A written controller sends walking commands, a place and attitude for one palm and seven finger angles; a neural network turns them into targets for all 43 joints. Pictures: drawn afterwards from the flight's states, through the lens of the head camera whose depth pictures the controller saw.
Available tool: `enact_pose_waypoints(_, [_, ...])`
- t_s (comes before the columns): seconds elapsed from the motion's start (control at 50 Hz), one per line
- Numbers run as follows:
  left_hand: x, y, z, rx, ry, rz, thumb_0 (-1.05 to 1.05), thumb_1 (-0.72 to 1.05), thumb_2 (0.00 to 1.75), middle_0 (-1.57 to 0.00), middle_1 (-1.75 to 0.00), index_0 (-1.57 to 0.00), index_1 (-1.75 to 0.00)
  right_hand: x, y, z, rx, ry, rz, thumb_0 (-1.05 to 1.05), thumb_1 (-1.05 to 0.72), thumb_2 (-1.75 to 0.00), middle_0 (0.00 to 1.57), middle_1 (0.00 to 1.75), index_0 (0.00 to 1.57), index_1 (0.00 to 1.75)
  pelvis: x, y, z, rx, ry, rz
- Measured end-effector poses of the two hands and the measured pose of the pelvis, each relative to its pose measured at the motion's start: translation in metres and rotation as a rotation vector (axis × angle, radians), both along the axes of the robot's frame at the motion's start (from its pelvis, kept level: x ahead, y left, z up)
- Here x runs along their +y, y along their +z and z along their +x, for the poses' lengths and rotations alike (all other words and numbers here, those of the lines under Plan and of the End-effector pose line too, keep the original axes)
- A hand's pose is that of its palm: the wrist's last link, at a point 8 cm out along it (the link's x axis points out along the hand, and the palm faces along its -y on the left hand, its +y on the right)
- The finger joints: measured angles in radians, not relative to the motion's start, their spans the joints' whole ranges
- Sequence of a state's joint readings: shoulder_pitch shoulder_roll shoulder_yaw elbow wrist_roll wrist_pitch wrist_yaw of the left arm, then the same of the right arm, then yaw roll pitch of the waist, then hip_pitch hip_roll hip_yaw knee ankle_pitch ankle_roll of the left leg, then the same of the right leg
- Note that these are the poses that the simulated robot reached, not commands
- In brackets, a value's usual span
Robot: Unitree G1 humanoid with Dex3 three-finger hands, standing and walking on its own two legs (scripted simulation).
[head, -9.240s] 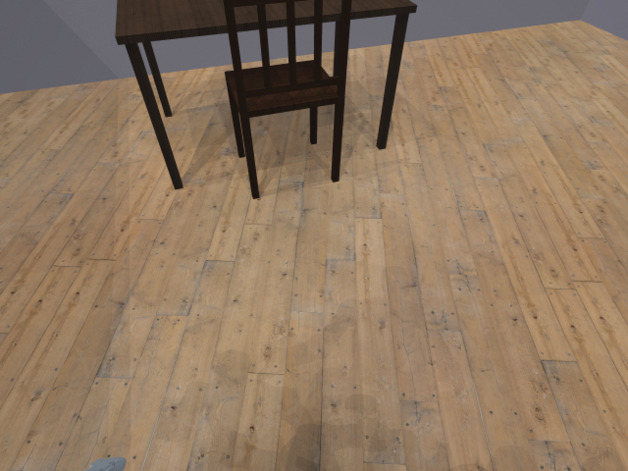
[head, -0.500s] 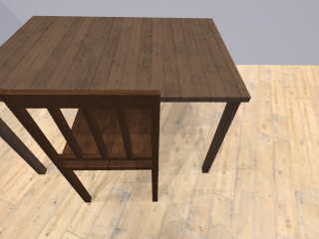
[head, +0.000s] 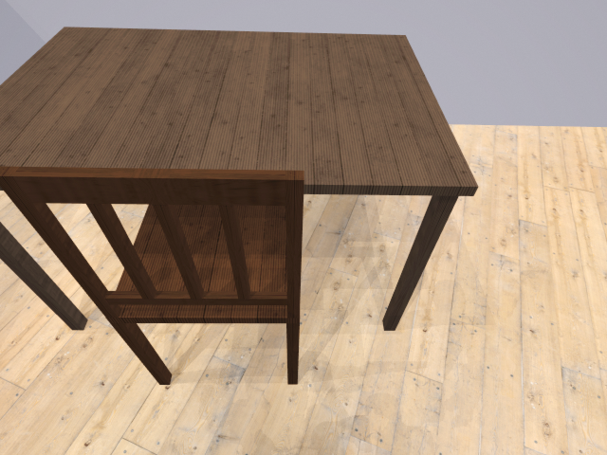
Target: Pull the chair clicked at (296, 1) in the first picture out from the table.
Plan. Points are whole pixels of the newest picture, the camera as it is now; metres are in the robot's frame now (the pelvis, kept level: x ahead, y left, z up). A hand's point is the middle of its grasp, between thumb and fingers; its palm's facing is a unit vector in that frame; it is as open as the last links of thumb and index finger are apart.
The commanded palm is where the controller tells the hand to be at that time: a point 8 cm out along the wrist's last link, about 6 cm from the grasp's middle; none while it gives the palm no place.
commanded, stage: raise the hand toward the chair's back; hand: left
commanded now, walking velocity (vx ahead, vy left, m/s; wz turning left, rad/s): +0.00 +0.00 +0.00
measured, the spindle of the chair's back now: (182, 254) +0.46 +0.26 -0.08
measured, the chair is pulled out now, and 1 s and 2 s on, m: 0.00 0.00 0.00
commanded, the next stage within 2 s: aim the fingers beside a spindle in 2.00 s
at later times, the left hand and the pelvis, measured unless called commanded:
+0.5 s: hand out of the picture +0.13 +0.17 -0.05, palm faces +0.13 -0.99 -0.07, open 10.8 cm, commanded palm +0.12 +0.22 -0.06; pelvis -0.05 -0.05 -0.11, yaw +3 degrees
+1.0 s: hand (175, 417) +0.18 +0.18 -0.05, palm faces +0.06 -1.00 -0.05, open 15.1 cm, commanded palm +0.15 +0.24 -0.04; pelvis -0.04 -0.02 -0.09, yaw +1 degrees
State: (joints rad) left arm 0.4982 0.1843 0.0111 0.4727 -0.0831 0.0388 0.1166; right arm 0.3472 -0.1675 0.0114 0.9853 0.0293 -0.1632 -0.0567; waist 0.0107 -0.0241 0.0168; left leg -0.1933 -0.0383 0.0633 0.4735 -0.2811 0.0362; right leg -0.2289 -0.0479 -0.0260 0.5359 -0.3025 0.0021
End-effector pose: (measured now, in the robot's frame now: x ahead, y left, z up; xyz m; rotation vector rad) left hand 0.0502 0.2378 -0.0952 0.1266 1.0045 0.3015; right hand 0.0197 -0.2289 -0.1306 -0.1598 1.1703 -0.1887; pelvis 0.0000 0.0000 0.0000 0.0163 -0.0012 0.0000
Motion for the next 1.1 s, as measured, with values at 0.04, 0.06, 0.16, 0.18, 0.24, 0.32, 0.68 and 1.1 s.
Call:
enact_pose_waypoints(0.04, [0.003,0.033,0.039,-0.239,-0.010,0.036,0.04,0.93,0.88,-0.20,-0.29,-0.20,-0.30,-0.009,0.004,0.021,-0.138,0.017,-0.017,0.02,-0.93,-0.90,0.20,0.30,0.20,0.30,-0.001,-0.004,-0.005,0.013,0.022,0.000])
enact_pose_waypoints(0.06, [0.002,0.049,0.059,-0.359,-0.027,0.045,0.04,0.91,0.88,-0.19,-0.29,-0.19,-0.29,-0.014,0.006,0.032,-0.199,0.036,-0.026,0.02,-0.93,-0.90,0.20,0.30,0.20,0.30,-0.001,-0.007,-0.009,0.028,0.032,-0.004])
enact_pose_waypoints(0.16, [-0.024,0.091,0.118,-0.903,-0.168,-0.042,0.02,0.81,0.84,-0.18,-0.28,-0.18,-0.28,-0.037,0.020,0.094,-0.480,0.116,-0.072,0.02,-0.91,-0.90,0.20,0.30,0.20,0.30,-0.011,-0.035,-0.027,0.143,0.018,-0.007])
enact_pose_waypoints(0.18, [-0.031,0.091,0.120,-0.981,-0.210,-0.071,0.02,0.79,0.84,-0.18,-0.28,-0.18,-0.28,-0.041,0.022,0.106,-0.528,0.131,-0.080,0.01,-0.91,-0.90,0.20,0.30,0.20,0.30,-0.014,-0.043,-0.030,0.164,0.013,-0.006])
enact_pose_waypoints(0.24, [-0.044,0.070,0.109,-1.063,-0.297,-0.117,0.01,0.72,0.81,-0.17,-0.27,-0.18,-0.27,-0.049,0.025,0.137,-0.641,0.176,-0.100,0.01,-0.91,-0.90,0.20,0.30,0.20,0.30,-0.023,-0.067,-0.039,0.205,0.007,-0.002])
enact_pose_waypoints(0.32, [-0.040,0.029,0.076,-0.935,-0.240,-0.130,0.01,0.61,0.77,-0.17,-0.25,-0.17,-0.26,-0.049,0.023,0.167,-0.719,0.224,-0.106,0.01,-0.91,-0.90,0.20,0.30,0.20,0.30,-0.033,-0.090,-0.046,0.231,0.019,-0.007])
enact_pose_waypoints(0.68, [-0.022,0.042,0.098,-0.893,-0.283,-0.098,0.01,0.19,0.59,-0.13,-0.19,-0.13,-0.19,-0.023,-0.059,0.095,-0.436,0.134,0.020,0.01,-0.90,-0.90,0.21,0.30,0.21,0.30,-0.040,-0.100,-0.052,0.273,0.038,-0.049])
enact_pose_waypoints(1.1, [0.003,0.055,0.104,-0.961,-0.256,-0.046,0.00,-0.30,0.38,-0.08,-0.11,-0.08,-0.11,-0.018,-0.021,0.124,-0.509,0.184,-0.078,0.01,-0.90,-0.90,0.20,0.30,0.20,0.30,-0.012,-0.089,-0.042,0.280,0.038,-0.063])
